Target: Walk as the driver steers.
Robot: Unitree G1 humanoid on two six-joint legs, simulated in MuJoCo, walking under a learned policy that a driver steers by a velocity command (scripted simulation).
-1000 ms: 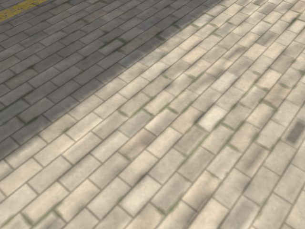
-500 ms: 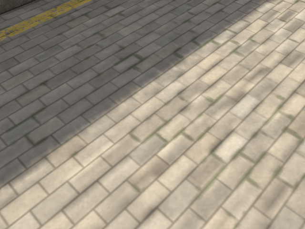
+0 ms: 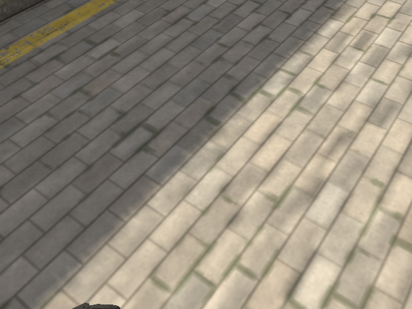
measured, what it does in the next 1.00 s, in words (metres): walks ahead, turning left: right foot, then left foot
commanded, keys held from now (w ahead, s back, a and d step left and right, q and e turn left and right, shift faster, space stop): w+shift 0.28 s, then w+q+shift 0.50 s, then e+shift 0.22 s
